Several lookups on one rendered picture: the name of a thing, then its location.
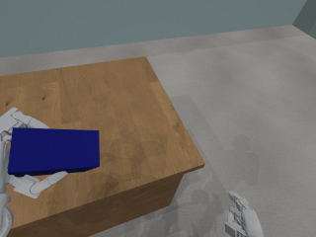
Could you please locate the sponge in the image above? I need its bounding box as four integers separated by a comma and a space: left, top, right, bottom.
7, 127, 100, 178

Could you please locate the right robot hand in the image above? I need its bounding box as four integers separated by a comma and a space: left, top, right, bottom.
224, 191, 265, 237

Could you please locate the table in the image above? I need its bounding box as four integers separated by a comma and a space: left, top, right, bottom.
0, 56, 205, 237

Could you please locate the left robot hand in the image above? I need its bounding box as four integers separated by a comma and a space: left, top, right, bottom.
0, 107, 68, 198

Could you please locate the left robot forearm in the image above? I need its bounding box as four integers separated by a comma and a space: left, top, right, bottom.
0, 193, 14, 237

